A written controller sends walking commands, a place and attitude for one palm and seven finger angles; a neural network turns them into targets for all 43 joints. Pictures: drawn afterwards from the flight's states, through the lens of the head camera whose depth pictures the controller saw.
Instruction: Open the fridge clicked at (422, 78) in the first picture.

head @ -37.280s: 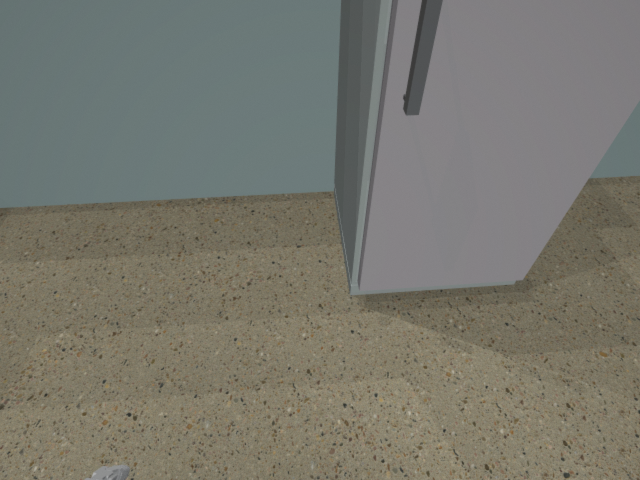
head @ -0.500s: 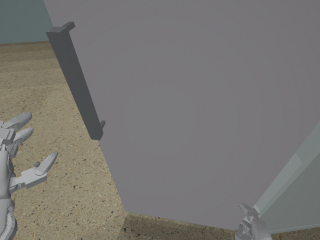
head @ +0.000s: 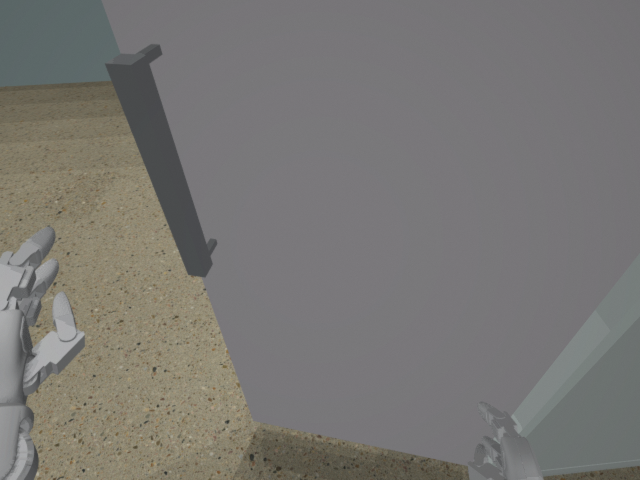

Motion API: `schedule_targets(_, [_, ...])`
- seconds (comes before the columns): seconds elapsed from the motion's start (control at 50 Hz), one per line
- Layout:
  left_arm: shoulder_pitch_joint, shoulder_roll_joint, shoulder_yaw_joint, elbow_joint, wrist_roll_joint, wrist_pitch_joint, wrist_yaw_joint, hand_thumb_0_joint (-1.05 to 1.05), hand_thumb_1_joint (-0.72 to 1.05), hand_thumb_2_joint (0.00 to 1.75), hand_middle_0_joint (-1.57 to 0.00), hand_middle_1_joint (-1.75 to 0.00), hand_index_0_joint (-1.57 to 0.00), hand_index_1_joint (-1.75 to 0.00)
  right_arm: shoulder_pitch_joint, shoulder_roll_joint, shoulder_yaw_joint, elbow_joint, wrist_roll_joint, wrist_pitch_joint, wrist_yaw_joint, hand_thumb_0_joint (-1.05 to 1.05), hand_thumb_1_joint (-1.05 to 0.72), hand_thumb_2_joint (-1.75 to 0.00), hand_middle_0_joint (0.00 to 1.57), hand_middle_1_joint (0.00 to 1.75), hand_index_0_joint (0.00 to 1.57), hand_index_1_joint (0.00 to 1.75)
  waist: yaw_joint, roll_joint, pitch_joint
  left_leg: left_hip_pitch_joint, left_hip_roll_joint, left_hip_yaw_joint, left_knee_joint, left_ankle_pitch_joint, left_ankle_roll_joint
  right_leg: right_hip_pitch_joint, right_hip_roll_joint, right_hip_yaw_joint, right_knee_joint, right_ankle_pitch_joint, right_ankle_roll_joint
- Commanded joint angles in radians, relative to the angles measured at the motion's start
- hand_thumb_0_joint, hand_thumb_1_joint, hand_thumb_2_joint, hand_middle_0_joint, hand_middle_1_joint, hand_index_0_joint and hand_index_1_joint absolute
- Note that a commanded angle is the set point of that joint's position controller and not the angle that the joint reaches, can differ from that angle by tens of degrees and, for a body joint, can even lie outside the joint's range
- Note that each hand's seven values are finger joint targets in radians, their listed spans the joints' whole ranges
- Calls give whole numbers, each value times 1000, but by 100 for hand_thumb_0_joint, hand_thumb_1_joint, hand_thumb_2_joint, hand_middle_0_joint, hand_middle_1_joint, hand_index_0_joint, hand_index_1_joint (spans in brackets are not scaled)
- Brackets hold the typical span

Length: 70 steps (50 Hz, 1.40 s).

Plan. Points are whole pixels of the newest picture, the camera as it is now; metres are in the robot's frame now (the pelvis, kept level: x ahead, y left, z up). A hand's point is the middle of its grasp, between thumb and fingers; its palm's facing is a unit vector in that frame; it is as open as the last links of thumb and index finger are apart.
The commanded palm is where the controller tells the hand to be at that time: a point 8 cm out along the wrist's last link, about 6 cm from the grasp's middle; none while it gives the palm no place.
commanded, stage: step back with the hand held close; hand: left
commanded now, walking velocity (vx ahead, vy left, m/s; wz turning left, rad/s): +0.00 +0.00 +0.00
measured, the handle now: (179, 177) +0.40 +0.24 +0.20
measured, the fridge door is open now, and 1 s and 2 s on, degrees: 73 73 73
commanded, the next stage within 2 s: stop stepping back and stand still in 1.26 s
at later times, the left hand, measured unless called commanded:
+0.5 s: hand (54, 355) +0.17 +0.28 +0.15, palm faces +0.33 -0.81 -0.48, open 7.4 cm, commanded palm +0.11 +0.33 +0.17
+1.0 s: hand out of the picture +0.07 +0.31 +0.17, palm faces +0.47 -0.79 -0.40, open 7.4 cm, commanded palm +0.00 +0.35 +0.17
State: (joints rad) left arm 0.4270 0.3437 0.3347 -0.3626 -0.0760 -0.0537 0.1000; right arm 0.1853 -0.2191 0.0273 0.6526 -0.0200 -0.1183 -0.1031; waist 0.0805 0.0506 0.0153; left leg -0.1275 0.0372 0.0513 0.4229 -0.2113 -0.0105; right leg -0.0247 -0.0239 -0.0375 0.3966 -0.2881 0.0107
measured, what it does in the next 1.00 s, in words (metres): shifts its weight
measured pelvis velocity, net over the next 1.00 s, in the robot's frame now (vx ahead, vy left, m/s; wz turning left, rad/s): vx -0.13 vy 0.04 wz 0.04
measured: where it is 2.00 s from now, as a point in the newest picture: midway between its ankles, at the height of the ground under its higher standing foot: outside the picture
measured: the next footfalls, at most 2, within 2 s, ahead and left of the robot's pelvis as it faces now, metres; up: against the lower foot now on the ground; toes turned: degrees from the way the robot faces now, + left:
right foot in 1.10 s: -0.13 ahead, -0.09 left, +0.00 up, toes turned +4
left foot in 1.28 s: -0.08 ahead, +0.14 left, +0.00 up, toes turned +1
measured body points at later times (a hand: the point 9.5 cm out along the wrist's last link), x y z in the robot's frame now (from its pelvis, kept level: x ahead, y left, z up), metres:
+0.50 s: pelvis -0.04 +0.03 +0.00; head -0.02 +0.04 +0.45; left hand +0.15 +0.32 +0.18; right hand +0.14 -0.21 -0.07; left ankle +0.02 +0.13 -0.74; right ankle -0.04 -0.12 -0.74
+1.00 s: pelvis -0.13 +0.04 -0.02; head -0.13 +0.07 +0.43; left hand +0.04 +0.35 +0.19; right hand +0.04 -0.19 -0.09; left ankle +0.01 +0.13 -0.74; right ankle -0.08 -0.11 -0.72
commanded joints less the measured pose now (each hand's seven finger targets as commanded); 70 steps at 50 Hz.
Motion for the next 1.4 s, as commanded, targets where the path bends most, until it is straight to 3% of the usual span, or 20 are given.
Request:
schedule_targets(0.0, [-99,205,130,-207,-3,-69,13,0,90,90,-20,-30,-20,-30,-138,-111,-43,-161,1,-57,-9,0,-90,-90,20,30,20,30,4,-12,-63,104,-19,-1,-46,181,45,-111,16,1,-90,240,-8])
schedule_targets(0.1, [-145,193,106,-210,-1,-72,9,0,90,90,-20,-30,-20,-30,-143,-111,-40,-159,0,-59,-8,0,-90,-90,20,30,20,30,-1,-8,-46,103,-22,-1,-53,156,47,-119,15,4,-104,216,-7])
schedule_targets(0.12, [-255,311,212,-284,12,-114,21,0,90,90,-20,-30,-20,-30,-154,-124,-33,-195,10,-32,2,0,-90,-90,20,30,20,30,-40,-29,31,33,-4,1,8,122,58,-226,-36,80,-162,310,0])
schedule_targets(0.16, [-96,210,137,-173,19,-118,11,0,90,90,-20,-30,-20,-30,-138,-102,-35,-180,3,5,8,0,-90,-90,20,30,20,30,-45,-128,-16,15,-8,-5,52,141,54,-212,-68,79,-134,406,1])
schedule_targets(0.34, [65,255,198,-318,8,-149,32,0,90,90,-20,-30,-20,-30,-115,-116,-59,-268,17,74,5,0,-90,-90,20,30,20,30,-47,0,-195,21,39,-25,19,399,50,-149,-24,30,12,443,13])
schedule_targets(0.62, [53,234,228,-329,39,-219,52,0,90,90,-20,-30,-20,-30,-79,-147,-71,-271,26,-3,1,0,-90,-90,20,30,20,30,-54,98,-106,-497,126,-172,-163,-422,114,12,44,40,203,99,14])
schedule_targets(0.82, [-52,232,168,-326,40,-242,77,0,90,90,-20,-30,-20,-30,-27,-111,-64,-177,6,-41,4,0,-90,-90,20,30,20,30,-87,-118,-74,-105,-19,-58,201,-170,26,-500,-125,200,-105,-147,-77])
schedule_targets(0.88, [-74,248,188,-335,40,-254,80,0,90,90,-20,-30,-20,-30,-56,-131,-61,-195,11,-51,-6,0,-90,-90,20,30,20,30,-82,42,-50,-219,59,-189,-35,-349,56,-426,-9,95,15,-219,-15])
schedule_targets(0.92, [-54,248,231,-362,58,-268,76,0,90,90,-20,-30,-20,-30,-83,-155,-69,-213,11,-68,-12,0,-90,-90,20,30,20,30,-63,276,-93,-535,227,-406,-330,-621,137,-71,119,19,402,-53,17])
schedule_targets(0.98, [57,252,259,-330,45,-277,58,0,90,90,-20,-30,-20,-30,-75,-136,-91,-213,5,-68,14,0,-90,-90,20,30,20,30,-48,155,-135,-484,228,-326,-244,-453,147,-63,115,33,390,-118,-12])
schedule_targets(1.04, [128,236,220,-347,15,-275,47,0,90,90,-20,-30,-20,-30,-74,-117,-82,-206,7,-61,33,0,-90,-90,20,30,20,30,-58,191,-121,-328,169,-229,-174,-329,68,-157,78,25,90,-145,-44])
schedule_targets(1.06, [121,247,219,-351,9,-279,47,0,90,90,-20,-30,-20,-30,-63,-110,-81,-194,3,-53,36,0,-90,-90,20,30,20,30,-64,136,-120,-268,140,-195,-99,-251,37,-211,26,98,-27,-135,-66])
schedule_targets(1.1, [37,294,227,-354,13,-287,62,0,90,90,-20,-30,-20,-30,-43,-78,-70,-160,-6,-34,37,0,-90,-90,20,30,20,30,-74,-122,-145,-79,24,-54,237,-74,-23,-434,-228,379,-189,57,-144])
schedule_targets(1.14, [-30,264,163,-310,32,-247,69,0,90,90,-20,-30,-20,-30,-73,-95,-81,-163,11,-36,23,0,-90,-90,20,30,20,30,-64,-284,-101,-153,-33,-64,478,-150,-14,-472,-271,351,-151,221,-174])
schedule_targets(1.2, [-108,278,161,-296,48,-231,66,0,90,90,-20,-30,-20,-30,-97,-88,-47,-153,-4,-20,5,0,-90,-90,20,30,20,30,-85,-139,-16,-196,-10,-70,166,-58,2,-358,-183,220,20,542,-103])
schedule_targets(1.22, [-101,281,173,-296,44,-230,67,0,90,90,-20,-30,-20,-30,-79,-105,-49,-156,1,-18,-7,0,-90,-90,20,30,20,30,-87,-49,-41,-153,3,-73,-16,187,12,-321,-90,156,112,526,-47])
schedule_targets(1.26, [-92,282,193,-354,39,-257,58,0,90,90,-20,-30,-20,-30,-73,-132,-73,-182,15,-26,-1,0,-90,-90,20,30,20,30,-59,151,-193,-114,197,-204,-96,480,93,-214,60,98,303,125,8])
schedule_targets(1.3, [36,289,240,-347,13,-257,44,0,90,90,-20,-30,-20,-30,-84,-139,-88,-205,-11,-54,16,0,-90,-90,20,30,20,30,-48,252,-250,-239,311,-377,-228,124,165,-182,114,109,553,-209,9])
schedule_targets(1.32, [24,265,227,-396,13,-255,45,0,90,90,-20,-30,-20,-30,-71,-120,-91,-194,-13,-61,24,0,-90,-90,20,30,20,30,-59,198,-215,-271,321,-388,-232,29,193,-202,105,128,600,-196,1])
schedule_targets(1.38, [125,221,202,-417,13,-234,51,0,90,90,-20,-30,-20,-30,-54,-125,-95,-197,11,-64,50,0,-90,-90,20,30,20,30,-57,147,-196,-224,235,-249,-266,-269,141,-209,103,30,455,-196,-12])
